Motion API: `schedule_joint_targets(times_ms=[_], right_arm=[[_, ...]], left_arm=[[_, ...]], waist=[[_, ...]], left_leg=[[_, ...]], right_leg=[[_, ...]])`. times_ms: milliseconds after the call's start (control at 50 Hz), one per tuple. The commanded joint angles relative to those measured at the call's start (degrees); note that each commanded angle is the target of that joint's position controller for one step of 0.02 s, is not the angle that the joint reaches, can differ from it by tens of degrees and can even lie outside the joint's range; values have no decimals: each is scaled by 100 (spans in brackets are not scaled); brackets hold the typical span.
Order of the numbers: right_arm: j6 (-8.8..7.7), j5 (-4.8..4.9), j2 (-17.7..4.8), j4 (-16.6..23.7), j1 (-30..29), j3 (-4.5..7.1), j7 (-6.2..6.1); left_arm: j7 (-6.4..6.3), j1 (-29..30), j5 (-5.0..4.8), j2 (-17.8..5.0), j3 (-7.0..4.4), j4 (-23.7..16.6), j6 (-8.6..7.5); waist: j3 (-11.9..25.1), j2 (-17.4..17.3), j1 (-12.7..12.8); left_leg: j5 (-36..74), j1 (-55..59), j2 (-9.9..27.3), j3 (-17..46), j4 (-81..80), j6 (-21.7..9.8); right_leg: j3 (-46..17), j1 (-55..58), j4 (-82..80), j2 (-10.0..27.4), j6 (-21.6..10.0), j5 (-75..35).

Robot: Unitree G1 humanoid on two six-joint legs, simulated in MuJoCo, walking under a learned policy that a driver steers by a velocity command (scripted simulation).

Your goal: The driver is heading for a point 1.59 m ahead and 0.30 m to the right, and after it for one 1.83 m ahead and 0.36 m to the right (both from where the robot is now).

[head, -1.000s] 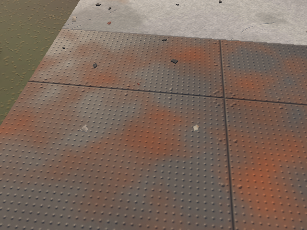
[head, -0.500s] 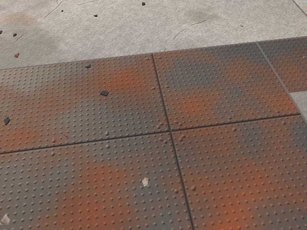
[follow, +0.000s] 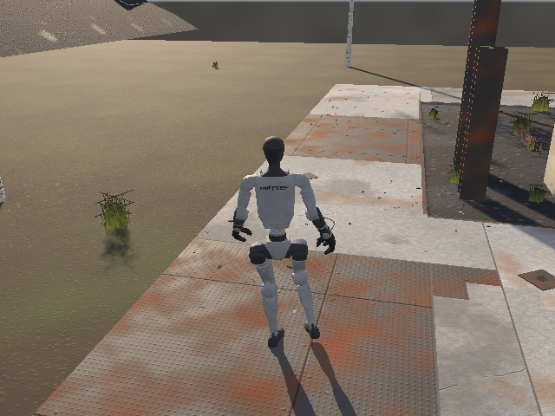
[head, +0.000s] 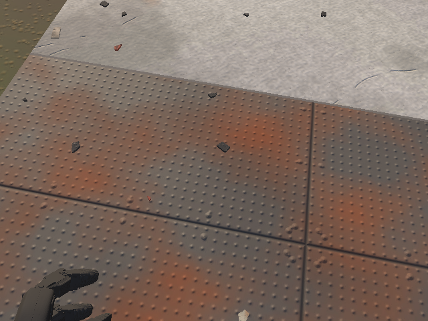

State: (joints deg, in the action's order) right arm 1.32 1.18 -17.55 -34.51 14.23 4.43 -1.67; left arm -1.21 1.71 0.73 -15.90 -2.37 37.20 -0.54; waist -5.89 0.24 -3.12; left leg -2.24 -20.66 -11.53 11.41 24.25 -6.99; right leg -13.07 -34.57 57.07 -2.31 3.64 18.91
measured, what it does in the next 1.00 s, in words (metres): walks ahead, turning right: right foot, then left foot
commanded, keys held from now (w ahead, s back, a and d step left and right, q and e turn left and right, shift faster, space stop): e+shift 0.66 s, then q+shift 0.34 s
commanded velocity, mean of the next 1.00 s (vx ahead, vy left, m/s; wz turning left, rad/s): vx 0.02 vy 0.00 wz -0.23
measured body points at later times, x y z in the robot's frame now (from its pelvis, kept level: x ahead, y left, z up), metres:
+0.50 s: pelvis +0.11 -0.09 +0.01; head +0.15 -0.12 +0.46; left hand +0.26 +0.19 -0.08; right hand +0.26 -0.39 -0.08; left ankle +0.08 +0.04 -0.66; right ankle +0.10 -0.20 -0.73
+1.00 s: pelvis +0.15 -0.08 +0.01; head +0.19 -0.07 +0.46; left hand +0.40 +0.13 -0.09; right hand +0.18 -0.38 -0.09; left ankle +0.20 +0.02 -0.73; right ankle +0.08 -0.21 -0.70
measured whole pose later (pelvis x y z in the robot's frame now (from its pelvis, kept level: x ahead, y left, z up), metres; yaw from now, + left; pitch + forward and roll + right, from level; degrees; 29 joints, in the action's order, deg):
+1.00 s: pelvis +0.15 -0.08 +0.01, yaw -15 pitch +1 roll -2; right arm 1.0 1.2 -15.5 -39.9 13.1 3.0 -1.1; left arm -2.0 -6.1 -0.3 -17.2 -3.8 38.9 0.0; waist -2.5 0.8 -2.5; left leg -10.9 -14.8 -5.5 14.3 25.2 -1.3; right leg -9.6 -17.6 41.5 -4.5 5.5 27.3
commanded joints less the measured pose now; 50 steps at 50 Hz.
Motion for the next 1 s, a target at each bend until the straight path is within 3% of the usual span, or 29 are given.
schedule_joint_targets(times_ms=[20, 80, 160, 200, 240, 280, 320, 340, 360, 380, 400, 420, 460, 500, 540, 660, 720, 740, 760, 780, 800, 820, 840, 860, 880, 900, 940, 1000], right_arm=[[93, 9, -935, 506, -104, 270, -169], [136, -125, -579, 511, -198, 104, -167], [73, -328, -55, 368, -372, -180, -65], [24, -368, -356, 265, -381, -123, 28], [45, -323, -671, 194, -401, -33, 47], [95, -232, -718, 151, -475, -8, 7], [112, -119, -720, 121, -600, 14, -42], [63, -118, -683, 153, -597, 31, -66], [-6, -242, -577, 301, -610, 38, -71], [-49, -331, -599, 376, -988, 65, -82], [-92, -281, -525, 422, -1152, 48, -71], [-102, -193, -388, 364, -1080, 39, -47], [-49, -128, -309, 295, -1178, 36, -20], [-74, -87, -196, 337, -1342, 22, 5], [-136, -67, -156, 298, -1377, 27, 32], [-299, -46, -403, 84, -1178, 127, 120], [-361, -63, -529, -153, -702, 162, 196], [-375, -109, -440, -171, -737, 133, 210], [-373, -226, -399, -70, -888, 68, 211], [-347, -365, -577, 88, -1154, 12, 202], [-372, -505, -374, -34, -1207, -98, 246], [-384, -356, -274, -7, -1337, -130, 269], [-344, -221, -375, -79, -1185, -104, 239], [-287, -88, -742, -104, -990, 6, 193], [-235, -29, -1091, -130, -807, 127, 135], [-190, -33, -1242, -140, -598, 185, 80], [-138, -10, -1149, -130, -390, 213, 26], [-25, 63, -1034, -73, -310, 273, -51]], left_arm=[[-79, -435, -59, -559, -219, -76, -9], [-96, -456, -36, -595, -215, 2, -43], [-1, -514, -36, -456, -91, 35, -139], [69, -486, -119, -664, -133, 6, -178], [120, -558, -198, -942, -205, -50, -198], [186, -781, -251, -947, -207, -20, -218], [234, -1115, -217, -886, -197, 54, -243], [225, -1207, -155, -1099, -250, 30, -250], [187, -1296, -119, -1625, -397, 8, -238], [142, -1581, -158, -1606, -446, 60, -180], [85, -2041, -122, -1376, -407, 142, -143], [23, -1994, -121, -1327, -429, 120, -114], [-77, -1550, -249, -1250, -453, -58, 1], [-141, -1355, -293, -1209, -464, -174, 159], [-178, -1398, -244, -1241, -503, -228, 263], [-185, -1248, -257, -1371, -599, -424, 344], [-181, -1054, -232, -1121, -474, -470, 360], [-179, -1144, -207, -929, -383, -418, 344], [-145, -1504, -75, -598, -247, -286, 312], [-113, -2019, 99, -331, -136, -155, 275], [-117, -1842, 102, -564, -205, -256, 237], [-147, -1586, 127, -879, -278, -213, 188], [-150, -1240, 115, -917, -306, -205, 141], [-156, -1008, 98, -895, -329, -200, 123], [-152, -900, 51, -921, -356, -237, 96], [-132, -820, -23, -897, -357, -247, 55], [-110, -797, -116, -804, -352, -237, -8], [-70, -703, -159, -652, -331, -205, -99]], waist=[[1320, -474, 241], [1356, -716, 87], [1215, -653, 10], [949, -720, -79], [817, -695, -57], [867, -558, 65], [958, -430, 319], [1082, -122, 328], [1134, 876, 137], [1008, 1377, 457], [1214, 1303, 705], [1347, 848, 639], [1255, 379, 506], [1210, 515, 454], [1259, 693, 463], [1310, 1077, 432], [1515, 1208, 358], [1466, 1075, 384], [1469, 530, 508], [1314, -725, 850], [871, -1314, 905], [543, -1020, 776], [498, -851, 597], [472, -897, 445], [434, -986, 334], [470, -989, 260], [608, -986, 233], [927, -993, 220]], left_leg=[[-154, 1202, 1393, 1658, -512, -209], [221, 1145, 1426, 1293, -325, -270], [703, 915, 1665, 1054, -256, -364], [1035, 892, 1833, 1055, -240, -509], [1743, 1292, 2032, 1172, -43, -651], [2386, 1743, 2129, 1177, 212, -663], [2584, 1870, 1971, 933, 524, -437], [2014, 1640, 1619, 612, 942, -147], [785, 888, 846, -121, 1744, 297], [-1953, -348, 161, -697, 2568, 785], [-3491, -1202, 117, -520, 3519, 955], [-3396, -1434, 325, -270, 4095, 1009], [-2771, -1682, 548, -199, 4126, 1110], [-2378, -1471, 526, -369, 3450, 1170], [-2152, -1273, 438, -431, 2772, 1219], [-1644, -201, 383, -308, 1215, 1219], [-772, 620, 740, -539, 235, 1055], [-157, 1051, 873, -497, -217, 924], [225, 1470, 1431, 127, -541, 726], [1106, 1540, 2309, 1201, -676, 264], [406, 825, 2723, 2177, -1001, -463], [-364, 675, 2529, 2136, -1020, -545], [-741, 753, 2203, 1863, -912, -378], [-933, 916, 1966, 1786, -816, -265], [-909, 1053, 1977, 1967, -762, -280], [-737, 1163, 1983, 2104, -739, -323], [-293, 1464, 1948, 2215, -644, -378], [630, 1788, 1818, 2221, -443, -370]], right_leg=[[284, -95, -217, -90, 201, -466], [525, 116, -259, 227, 314, -766], [712, 908, -1001, 621, 190, -911], [889, 1156, -1355, 512, 63, -589], [1000, 939, -1555, 398, -34, -15], [990, 905, -1999, 304, -117, 50], [899, 1315, -3000, 254, -277, -1017], [356, 1742, -3246, 481, -506, -2373], [-746, 2276, -3208, 1194, -1053, -4228], [-1675, 2920, -3403, 1865, -1850, -5437], [-2153, 3585, -3498, 2113, -2176, -5367], [-1904, 3813, -3349, 1885, -2016, -5000], [-1399, 3756, -3242, 1448, -1596, -4496], [-1314, 3535, -3354, 1107, -1424, -3935], [-1427, 3474, -3354, 962, -1399, -3727], [-2004, 2834, -3324, 757, -1295, -3201], [-1765, 2776, -3025, 737, -1131, -2863], [-1652, 2556, -2976, 597, -1019, -2248], [-1358, 2296, -2702, 325, -783, -1098], [-670, 1948, -1996, -348, -455, 1016], [-276, 1717, -1947, -213, -161, 1594], [-73, 1658, -1890, 88, 6, 1110], [78, 1646, -2227, 86, 66, 581], [240, 1569, -2335, -24, 117, 402], [346, 1362, -2101, -102, 164, 479], [420, 1196, -1739, -196, 193, 757], [423, 885, -1338, -267, 218, 1036], [402, 897, -1519, -327, 217, 832]])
